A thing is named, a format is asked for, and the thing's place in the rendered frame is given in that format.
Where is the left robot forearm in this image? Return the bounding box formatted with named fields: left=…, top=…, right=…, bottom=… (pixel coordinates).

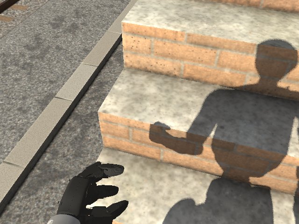
left=47, top=214, right=80, bottom=224

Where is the robot left hand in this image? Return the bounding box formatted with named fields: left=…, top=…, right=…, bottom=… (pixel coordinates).
left=56, top=161, right=129, bottom=224

